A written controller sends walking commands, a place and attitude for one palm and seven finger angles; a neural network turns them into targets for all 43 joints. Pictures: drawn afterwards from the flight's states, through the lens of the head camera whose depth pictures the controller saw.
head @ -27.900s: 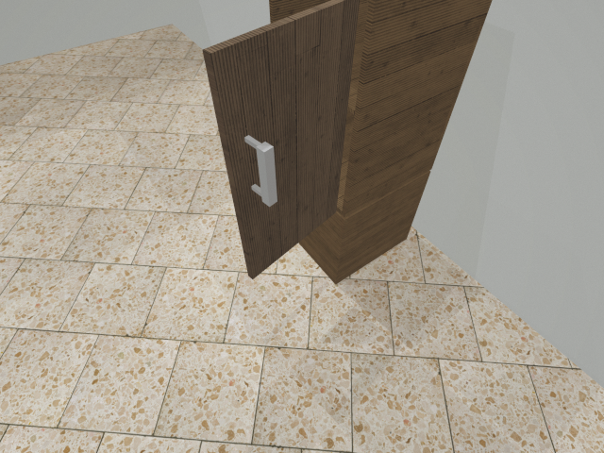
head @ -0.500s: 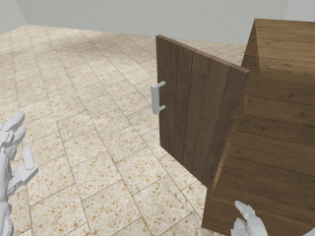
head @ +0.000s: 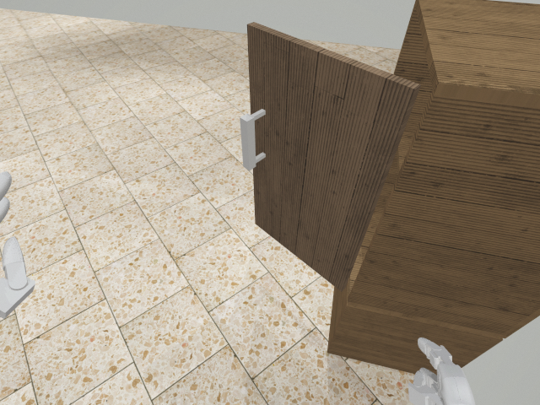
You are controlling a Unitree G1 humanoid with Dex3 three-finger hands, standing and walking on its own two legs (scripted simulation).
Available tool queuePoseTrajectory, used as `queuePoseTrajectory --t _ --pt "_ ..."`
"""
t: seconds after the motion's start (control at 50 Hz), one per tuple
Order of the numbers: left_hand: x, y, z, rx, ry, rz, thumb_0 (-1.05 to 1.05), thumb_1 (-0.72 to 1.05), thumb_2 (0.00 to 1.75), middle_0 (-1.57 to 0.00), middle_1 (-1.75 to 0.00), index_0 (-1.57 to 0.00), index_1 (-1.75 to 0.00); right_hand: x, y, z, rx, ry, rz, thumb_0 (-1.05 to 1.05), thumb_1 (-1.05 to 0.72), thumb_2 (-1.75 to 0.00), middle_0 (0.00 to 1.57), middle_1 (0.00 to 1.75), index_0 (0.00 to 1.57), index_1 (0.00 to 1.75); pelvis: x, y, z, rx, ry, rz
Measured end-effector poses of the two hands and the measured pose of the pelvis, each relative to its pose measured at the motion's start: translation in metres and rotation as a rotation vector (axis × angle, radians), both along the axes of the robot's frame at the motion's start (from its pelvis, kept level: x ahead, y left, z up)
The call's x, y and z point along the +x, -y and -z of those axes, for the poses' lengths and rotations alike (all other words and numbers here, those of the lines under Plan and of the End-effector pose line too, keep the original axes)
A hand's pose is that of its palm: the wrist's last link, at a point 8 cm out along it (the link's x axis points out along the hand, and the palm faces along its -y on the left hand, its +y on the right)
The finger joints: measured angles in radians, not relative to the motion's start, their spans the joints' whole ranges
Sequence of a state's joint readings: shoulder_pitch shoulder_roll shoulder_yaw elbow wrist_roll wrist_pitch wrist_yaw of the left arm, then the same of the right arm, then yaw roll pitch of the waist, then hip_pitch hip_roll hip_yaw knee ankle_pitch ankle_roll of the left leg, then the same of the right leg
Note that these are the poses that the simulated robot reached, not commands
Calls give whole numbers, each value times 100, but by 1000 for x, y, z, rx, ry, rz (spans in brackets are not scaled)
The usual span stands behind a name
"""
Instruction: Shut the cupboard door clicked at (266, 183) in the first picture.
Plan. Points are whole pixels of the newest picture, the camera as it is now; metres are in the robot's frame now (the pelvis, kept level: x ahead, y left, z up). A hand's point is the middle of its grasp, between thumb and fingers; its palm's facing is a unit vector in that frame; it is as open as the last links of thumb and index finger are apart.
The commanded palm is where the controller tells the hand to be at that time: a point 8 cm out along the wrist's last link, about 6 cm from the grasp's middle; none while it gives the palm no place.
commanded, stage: step back with the hand held close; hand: left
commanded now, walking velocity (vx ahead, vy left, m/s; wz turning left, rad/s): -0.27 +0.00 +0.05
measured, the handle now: (254, 139) +0.65 +0.07 +0.03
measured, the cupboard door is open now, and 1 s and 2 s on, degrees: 59 59 59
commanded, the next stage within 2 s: stop stepping back and stand still in 1.14 s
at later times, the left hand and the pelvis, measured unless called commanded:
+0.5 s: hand out of the picture +0.13 +0.28 +0.17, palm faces +0.48 -0.74 -0.46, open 7.5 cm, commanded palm +0.06 +0.31 +0.18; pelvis -0.07 +0.00 -0.02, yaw +3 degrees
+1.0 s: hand out of the picture +0.05 +0.27 +0.17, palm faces +0.57 -0.69 -0.43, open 7.5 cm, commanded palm -0.03 +0.30 +0.18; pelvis -0.12 -0.02 -0.02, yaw +9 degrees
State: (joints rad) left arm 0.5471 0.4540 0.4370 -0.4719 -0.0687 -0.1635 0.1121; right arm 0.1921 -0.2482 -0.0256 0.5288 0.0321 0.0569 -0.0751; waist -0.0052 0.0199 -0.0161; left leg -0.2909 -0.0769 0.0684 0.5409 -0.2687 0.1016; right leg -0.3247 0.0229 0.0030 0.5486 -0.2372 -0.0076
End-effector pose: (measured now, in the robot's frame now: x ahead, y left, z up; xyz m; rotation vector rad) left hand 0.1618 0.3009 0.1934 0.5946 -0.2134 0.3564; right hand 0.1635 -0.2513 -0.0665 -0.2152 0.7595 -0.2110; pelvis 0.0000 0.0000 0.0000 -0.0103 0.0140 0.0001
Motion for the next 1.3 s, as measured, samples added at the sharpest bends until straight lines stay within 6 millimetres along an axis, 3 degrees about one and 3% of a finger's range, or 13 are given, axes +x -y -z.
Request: queuePoseTrajectory --t 0.24,0.36,0.76,1.02,1.12,1.22,1.3 --pt "-49 -15 16 -14 60 -49 2 88 89 -22 -30 -21 -30 -45 -12 4 -32 4 -31 1 -90 -90 20 30 20 30 -39 -7 10 -15 18 -17" --pt "-67 -16 10 4 133 -68 2 88 89 -22 -30 -21 -30 -62 -16 14 -39 -32 -66 1 -90 -90 20 30 20 30 -52 -5 14 -25 18 -46" --pt "-113 -5 4 77 213 -27 2 88 89 -22 -30 -21 -30 -87 -7 14 -63 10 -92 1 -90 -90 20 30 20 30 -93 5 25 -25 21 -72" --pt "-166 3 7 16 200 -128 2 88 89 -21 -30 -21 -30 -103 -13 22 -22 -58 -175 1 -90 -90 20 30 20 30 -119 20 18 3 9 -160" --pt "-181 -7 7 -21 190 -129 2 88 89 -22 -30 -21 -30 -114 -24 3 -57 -74 -194 1 -90 -90 20 30 20 30 -129 12 6 38 -35 -149" --pt "-189 -25 3 34 202 -108 2 88 89 -22 -30 -21 -30 -121 -35 4 -70 2 -168 1 -90 -90 20 30 20 30 -156 -1 13 22 -19 -153" --pt "-199 -29 -2 37 163 -112 2 88 90 -21 -30 -21 -30 -138 -46 2 6 52 -145 1 -90 -90 20 30 20 30 -162 -2 10 -3 -17 -104"
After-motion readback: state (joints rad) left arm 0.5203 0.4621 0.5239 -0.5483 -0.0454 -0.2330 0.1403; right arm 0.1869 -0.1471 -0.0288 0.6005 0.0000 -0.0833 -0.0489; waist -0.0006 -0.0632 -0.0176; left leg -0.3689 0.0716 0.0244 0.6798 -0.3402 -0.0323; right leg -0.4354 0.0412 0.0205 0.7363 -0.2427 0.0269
